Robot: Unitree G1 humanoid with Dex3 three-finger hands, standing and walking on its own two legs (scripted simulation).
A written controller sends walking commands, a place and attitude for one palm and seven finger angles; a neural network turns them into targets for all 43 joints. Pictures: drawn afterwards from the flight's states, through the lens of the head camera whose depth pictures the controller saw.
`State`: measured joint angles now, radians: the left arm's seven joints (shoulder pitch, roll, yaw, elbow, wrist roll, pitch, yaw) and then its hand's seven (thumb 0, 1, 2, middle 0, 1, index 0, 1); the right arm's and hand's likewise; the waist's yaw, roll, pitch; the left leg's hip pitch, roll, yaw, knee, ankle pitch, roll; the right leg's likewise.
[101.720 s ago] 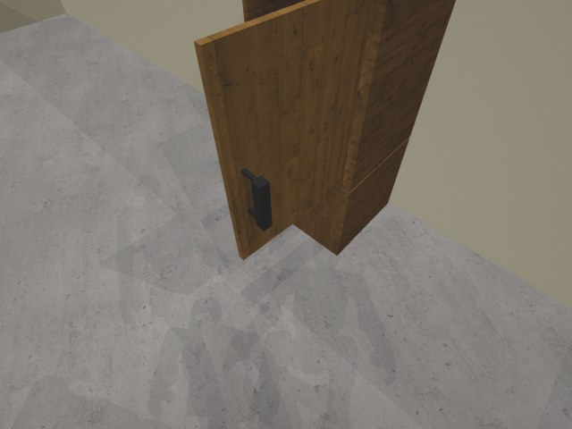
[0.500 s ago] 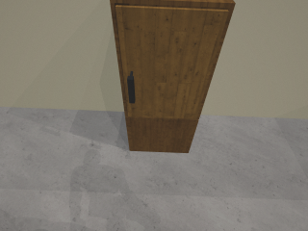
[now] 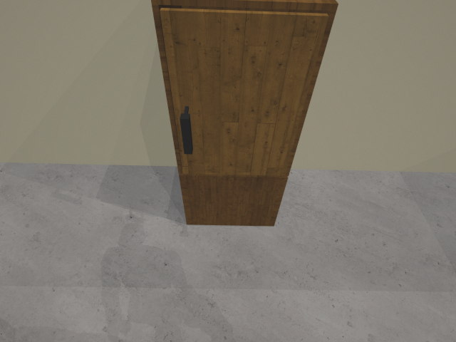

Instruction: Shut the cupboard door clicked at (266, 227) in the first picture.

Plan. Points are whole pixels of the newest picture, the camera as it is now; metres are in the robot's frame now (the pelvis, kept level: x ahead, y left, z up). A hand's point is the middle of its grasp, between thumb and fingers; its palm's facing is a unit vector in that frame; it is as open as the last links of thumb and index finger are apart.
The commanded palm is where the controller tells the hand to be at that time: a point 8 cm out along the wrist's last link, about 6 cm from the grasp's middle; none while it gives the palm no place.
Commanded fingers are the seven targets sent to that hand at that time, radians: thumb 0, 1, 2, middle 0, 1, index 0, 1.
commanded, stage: look to check the result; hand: left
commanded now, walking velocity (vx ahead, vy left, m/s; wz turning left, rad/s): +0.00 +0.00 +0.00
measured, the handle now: (187, 130) +0.74 +0.17 -0.10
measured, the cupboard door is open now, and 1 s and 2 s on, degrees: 0 0 0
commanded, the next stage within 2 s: stand and wait in 0.40 s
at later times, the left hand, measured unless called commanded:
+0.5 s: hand out of the picture -0.01 +0.16 -0.18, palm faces +0.03 -0.98 -0.19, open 7.3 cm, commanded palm none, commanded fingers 0.00 0.90 0.90 -0.20 -0.30 -0.20 -0.30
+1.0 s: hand out of the picture +0.02 +0.16 -0.17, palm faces +0.04 -0.98 -0.20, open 7.3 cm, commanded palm none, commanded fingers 0.00 0.90 0.90 -0.20 -0.30 -0.20 -0.30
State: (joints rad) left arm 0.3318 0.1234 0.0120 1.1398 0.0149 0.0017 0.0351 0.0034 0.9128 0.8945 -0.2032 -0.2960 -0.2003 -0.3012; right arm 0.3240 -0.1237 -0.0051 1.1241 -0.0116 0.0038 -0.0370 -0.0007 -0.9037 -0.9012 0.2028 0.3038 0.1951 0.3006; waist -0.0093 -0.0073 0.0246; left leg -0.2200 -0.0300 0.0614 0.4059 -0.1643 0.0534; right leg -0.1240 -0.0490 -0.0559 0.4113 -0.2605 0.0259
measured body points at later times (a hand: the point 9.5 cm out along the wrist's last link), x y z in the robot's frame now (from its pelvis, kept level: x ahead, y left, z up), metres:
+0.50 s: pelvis +0.01 -0.01 +0.00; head +0.02 -0.01 +0.45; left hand -0.01 +0.21 -0.16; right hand +0.02 -0.24 -0.16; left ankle +0.04 +0.08 -0.74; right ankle -0.02 -0.13 -0.74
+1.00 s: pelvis +0.03 -0.02 +0.00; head +0.04 -0.02 +0.45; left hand +0.02 +0.21 -0.16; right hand +0.04 -0.25 -0.16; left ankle +0.04 +0.08 -0.74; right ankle -0.02 -0.13 -0.74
